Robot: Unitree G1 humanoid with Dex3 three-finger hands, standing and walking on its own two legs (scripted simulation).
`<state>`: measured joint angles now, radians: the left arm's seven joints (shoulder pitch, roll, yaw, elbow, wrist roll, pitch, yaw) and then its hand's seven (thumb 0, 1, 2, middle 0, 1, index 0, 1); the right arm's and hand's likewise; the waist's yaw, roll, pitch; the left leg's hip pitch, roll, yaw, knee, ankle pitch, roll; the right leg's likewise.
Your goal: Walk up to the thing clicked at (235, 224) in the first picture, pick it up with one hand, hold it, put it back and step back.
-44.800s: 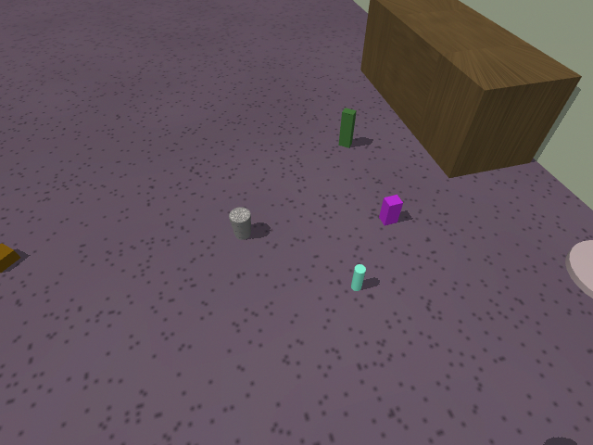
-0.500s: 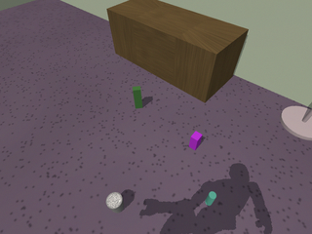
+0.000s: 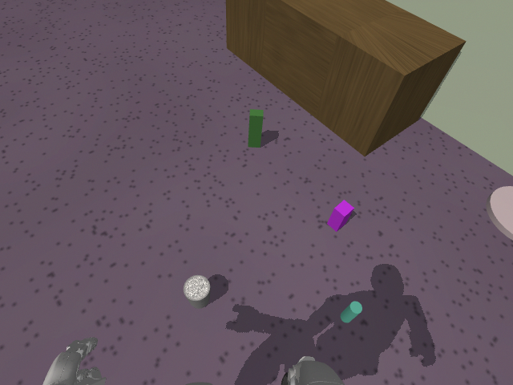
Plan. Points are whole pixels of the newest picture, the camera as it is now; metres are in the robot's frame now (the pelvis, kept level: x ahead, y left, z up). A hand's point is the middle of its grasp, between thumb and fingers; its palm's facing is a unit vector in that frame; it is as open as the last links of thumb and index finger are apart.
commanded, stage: walk up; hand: left
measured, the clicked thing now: (198, 293) +0.48 +0.18 -0.69
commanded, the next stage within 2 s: none
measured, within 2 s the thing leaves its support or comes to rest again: neither
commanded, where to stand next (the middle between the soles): +0.08 -0.04 m, yaw -3 degrees
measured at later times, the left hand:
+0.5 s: hand out of the picture +0.11 +0.27 -0.11, palm faces -0.08 -0.89 -0.46, open 7.4 cm
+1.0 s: hand out of the picture +0.10 +0.25 -0.14, palm faces +0.02 -0.93 -0.36, open 7.4 cm
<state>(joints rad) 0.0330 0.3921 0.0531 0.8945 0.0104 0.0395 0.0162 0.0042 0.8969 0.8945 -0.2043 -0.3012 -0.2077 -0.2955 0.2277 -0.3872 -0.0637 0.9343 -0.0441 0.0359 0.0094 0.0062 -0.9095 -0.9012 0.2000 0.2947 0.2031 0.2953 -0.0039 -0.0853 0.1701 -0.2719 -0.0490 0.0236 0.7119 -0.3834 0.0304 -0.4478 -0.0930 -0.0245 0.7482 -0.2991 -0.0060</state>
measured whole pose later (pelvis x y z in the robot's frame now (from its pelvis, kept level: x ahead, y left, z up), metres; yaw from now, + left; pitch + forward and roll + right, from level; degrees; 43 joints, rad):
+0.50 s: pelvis +0.02 -0.02 +0.01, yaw -4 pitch -5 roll +2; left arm 0.25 0.44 0.05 0.95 0.01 -0.04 -0.01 0.01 0.90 0.90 -0.20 -0.30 -0.20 -0.29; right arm 0.31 -0.40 -0.06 0.87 -0.01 0.02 0.04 0.01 -0.90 -0.90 0.20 0.30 0.21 0.30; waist -0.02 -0.01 0.09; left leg -0.12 0.00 0.06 0.58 -0.37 0.00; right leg -0.32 -0.03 0.02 0.58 -0.16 0.00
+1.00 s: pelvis -0.01 -0.02 +0.01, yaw +2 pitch -3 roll -1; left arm 0.13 0.39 0.06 0.93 0.00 0.06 0.00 0.01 0.90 0.89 -0.20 -0.30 -0.21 -0.30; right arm 0.31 -0.39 -0.05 0.96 -0.03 0.03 0.02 0.01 -0.91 -0.90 0.20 0.29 0.20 0.30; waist -0.03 -0.02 0.09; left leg -0.23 0.02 -0.01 0.65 -0.37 0.01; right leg -0.48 0.02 0.04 0.93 -0.47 -0.02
